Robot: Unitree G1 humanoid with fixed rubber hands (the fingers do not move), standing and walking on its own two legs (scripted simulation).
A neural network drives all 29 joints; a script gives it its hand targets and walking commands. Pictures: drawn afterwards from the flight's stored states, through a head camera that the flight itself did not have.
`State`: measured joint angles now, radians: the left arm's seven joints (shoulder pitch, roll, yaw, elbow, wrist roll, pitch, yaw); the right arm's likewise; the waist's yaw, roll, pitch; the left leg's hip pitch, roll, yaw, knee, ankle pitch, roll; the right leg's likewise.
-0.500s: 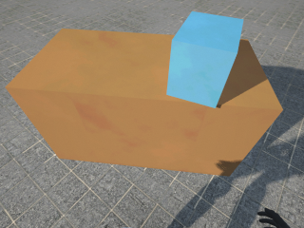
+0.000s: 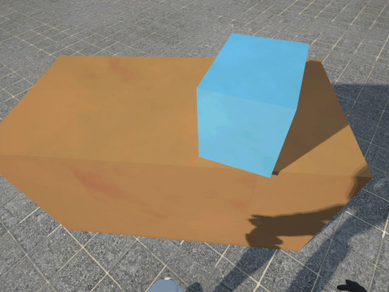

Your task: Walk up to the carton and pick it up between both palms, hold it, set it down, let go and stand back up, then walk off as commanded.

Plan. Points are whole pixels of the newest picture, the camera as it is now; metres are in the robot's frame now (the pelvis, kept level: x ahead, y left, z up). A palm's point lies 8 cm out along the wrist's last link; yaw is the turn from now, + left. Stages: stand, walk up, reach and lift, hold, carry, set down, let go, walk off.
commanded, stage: walk up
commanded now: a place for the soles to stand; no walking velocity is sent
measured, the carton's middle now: (250, 103) +0.61 -0.10 +0.03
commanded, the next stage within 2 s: none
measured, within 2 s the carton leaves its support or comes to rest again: neither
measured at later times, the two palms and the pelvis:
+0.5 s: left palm (86, 245) +0.23 +0.29 -0.08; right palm (370, 268) +0.23 -0.34 -0.10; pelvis +0.12 -0.02 -0.01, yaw +2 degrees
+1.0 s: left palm (80, 244) +0.23 +0.31 -0.08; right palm (361, 254) +0.25 -0.32 -0.08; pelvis +0.10 +0.00 -0.01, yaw +3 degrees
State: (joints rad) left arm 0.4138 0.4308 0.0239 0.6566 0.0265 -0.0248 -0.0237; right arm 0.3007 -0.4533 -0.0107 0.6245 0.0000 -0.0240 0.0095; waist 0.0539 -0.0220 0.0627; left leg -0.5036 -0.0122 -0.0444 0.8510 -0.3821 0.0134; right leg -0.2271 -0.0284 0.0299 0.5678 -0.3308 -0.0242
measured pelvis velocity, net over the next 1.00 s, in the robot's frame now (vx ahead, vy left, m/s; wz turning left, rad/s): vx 0.10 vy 0.00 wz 0.05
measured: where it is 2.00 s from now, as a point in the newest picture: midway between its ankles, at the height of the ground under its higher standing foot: outside the picture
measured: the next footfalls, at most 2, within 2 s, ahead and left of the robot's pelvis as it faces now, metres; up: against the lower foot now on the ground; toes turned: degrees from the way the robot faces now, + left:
left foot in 0.10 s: +0.14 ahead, +0.16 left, +0.00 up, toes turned -1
right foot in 0.34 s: +0.18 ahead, -0.16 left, +0.00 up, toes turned +1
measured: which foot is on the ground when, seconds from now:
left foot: up 0.00-0.08, down 0.10-1.00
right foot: down 0.00-0.10, up 0.12-0.32, down 0.34-1.00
